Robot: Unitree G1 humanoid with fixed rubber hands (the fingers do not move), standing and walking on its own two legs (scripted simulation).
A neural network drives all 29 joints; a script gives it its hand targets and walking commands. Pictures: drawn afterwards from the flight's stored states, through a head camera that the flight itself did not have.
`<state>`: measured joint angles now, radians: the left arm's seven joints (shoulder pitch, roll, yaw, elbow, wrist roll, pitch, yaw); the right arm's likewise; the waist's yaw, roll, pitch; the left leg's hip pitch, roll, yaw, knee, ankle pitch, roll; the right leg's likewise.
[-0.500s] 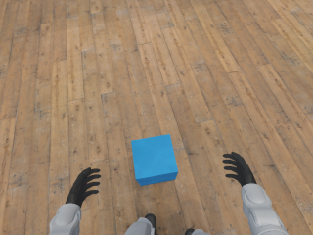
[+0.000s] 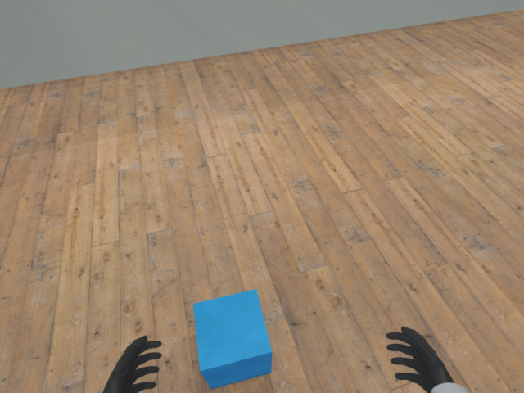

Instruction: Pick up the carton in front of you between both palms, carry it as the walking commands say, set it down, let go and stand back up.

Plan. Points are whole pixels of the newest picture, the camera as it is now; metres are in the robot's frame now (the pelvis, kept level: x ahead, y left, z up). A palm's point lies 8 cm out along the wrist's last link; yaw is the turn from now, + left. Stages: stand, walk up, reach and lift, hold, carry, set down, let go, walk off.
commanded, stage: let go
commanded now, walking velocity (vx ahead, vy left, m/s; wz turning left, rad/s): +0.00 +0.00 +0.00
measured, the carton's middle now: (233, 339) +0.41 +0.12 -0.65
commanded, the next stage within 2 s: stand in 0.20 s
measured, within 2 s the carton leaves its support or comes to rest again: neither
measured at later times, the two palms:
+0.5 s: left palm out of the picture +0.13 +0.31 -0.10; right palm out of the picture +0.12 -0.24 -0.08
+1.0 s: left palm out of the picture +0.07 +0.33 -0.11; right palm out of the picture +0.10 -0.23 -0.09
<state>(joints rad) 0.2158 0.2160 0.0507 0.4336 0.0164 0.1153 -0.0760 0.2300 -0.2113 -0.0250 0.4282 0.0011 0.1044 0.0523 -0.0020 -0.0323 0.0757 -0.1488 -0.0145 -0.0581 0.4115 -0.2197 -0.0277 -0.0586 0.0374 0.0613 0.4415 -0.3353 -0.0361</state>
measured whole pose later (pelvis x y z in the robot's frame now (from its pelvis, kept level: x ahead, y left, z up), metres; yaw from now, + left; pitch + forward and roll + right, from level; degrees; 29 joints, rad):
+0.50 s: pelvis +0.00 +0.03 -0.01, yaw +1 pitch -2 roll -1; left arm 0.23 0.29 0.09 0.64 0.02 0.01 0.01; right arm 0.20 -0.27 -0.07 0.74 -0.03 -0.01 -0.03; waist -0.01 -0.05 0.02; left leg -0.25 -0.04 -0.06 0.56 -0.29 0.02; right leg -0.10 0.02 0.05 0.50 -0.36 0.01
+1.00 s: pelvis -0.02 +0.04 +0.00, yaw +2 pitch -3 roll -1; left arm 0.25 0.31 0.07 0.76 0.01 0.00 0.03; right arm 0.18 -0.28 -0.06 0.85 -0.02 -0.01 -0.03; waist -0.01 -0.03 0.04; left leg -0.23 -0.05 -0.07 0.53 -0.25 0.03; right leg -0.08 0.00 0.03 0.46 -0.33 0.03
